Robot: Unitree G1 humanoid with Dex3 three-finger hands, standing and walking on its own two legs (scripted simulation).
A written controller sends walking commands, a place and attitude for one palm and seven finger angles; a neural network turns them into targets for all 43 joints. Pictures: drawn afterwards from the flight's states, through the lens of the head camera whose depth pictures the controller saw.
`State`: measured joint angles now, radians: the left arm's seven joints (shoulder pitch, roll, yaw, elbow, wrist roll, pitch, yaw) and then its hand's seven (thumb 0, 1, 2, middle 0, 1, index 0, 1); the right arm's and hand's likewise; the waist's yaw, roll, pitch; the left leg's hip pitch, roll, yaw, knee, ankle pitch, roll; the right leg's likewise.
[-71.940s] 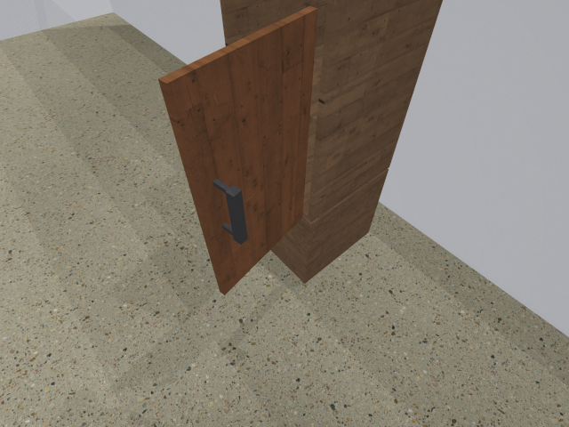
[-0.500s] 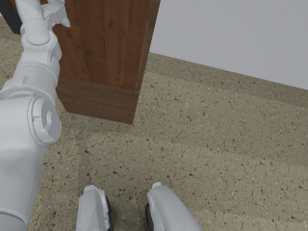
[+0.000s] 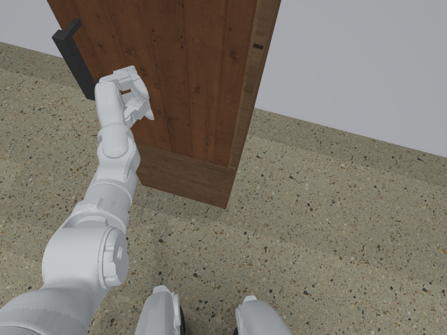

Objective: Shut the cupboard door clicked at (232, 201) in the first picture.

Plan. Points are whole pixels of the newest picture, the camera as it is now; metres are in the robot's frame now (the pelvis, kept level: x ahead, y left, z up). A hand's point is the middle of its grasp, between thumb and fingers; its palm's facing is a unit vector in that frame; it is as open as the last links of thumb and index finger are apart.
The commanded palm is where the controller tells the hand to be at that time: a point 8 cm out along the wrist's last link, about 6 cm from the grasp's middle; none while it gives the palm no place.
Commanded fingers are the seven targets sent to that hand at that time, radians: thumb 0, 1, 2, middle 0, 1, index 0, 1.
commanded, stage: draw the hand back to the body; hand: left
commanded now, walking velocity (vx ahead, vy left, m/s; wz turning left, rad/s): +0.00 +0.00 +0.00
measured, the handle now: (84, 62) +0.62 +0.21 +0.06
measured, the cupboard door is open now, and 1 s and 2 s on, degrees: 0 0 0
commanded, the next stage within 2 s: step back with the hand held close in 1.68 s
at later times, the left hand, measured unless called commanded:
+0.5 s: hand (97, 129) +0.41 +0.14 +0.14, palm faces +0.13 -0.99 -0.03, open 3.1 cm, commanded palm +0.36 +0.19 +0.14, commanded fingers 0.00 0.90 0.90 -1.27 -1.47 -1.27 -1.47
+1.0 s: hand out of the picture +0.27 +0.22 +0.20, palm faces +0.28 -0.92 -0.28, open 3.9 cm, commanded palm +0.22 +0.27 +0.23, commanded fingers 0.00 0.90 0.90 -0.58 -0.72 -0.58 -0.72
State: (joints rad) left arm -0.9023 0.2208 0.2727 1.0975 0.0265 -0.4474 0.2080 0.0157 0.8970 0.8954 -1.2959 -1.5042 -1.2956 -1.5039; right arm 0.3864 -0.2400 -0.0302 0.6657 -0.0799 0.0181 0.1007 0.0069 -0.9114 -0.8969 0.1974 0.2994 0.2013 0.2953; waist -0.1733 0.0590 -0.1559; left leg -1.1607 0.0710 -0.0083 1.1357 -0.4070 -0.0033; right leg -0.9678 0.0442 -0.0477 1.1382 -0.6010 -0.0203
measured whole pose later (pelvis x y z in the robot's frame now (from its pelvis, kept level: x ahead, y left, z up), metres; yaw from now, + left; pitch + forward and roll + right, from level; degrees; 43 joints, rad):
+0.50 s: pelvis +0.01 -0.01 +0.05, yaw +1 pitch +12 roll -1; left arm -0.38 0.19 0.16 0.59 -0.13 -0.35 0.04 0.02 0.90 0.90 -1.30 -1.50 -1.30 -1.50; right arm 0.34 -0.24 -0.01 0.62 0.03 0.03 0.03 0.01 -0.91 -0.90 0.20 0.30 0.20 0.30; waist -0.06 0.05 -0.13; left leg -0.76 0.06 0.01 0.88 -0.34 -0.02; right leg -0.58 0.04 -0.03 0.89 -0.52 -0.03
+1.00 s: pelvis +0.01 +0.01 +0.09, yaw +1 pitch -1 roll +0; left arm 0.17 0.29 0.13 -0.04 -0.07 -0.07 0.09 0.01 0.89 0.89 -0.84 -1.01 -0.84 -1.01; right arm 0.16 -0.23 0.05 0.55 0.04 0.01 -0.08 0.01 -0.91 -0.90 0.20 0.30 0.20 0.30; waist 0.03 0.06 -0.03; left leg -0.28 0.01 0.04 0.48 -0.18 0.01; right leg -0.10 0.00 -0.01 0.46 -0.34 0.00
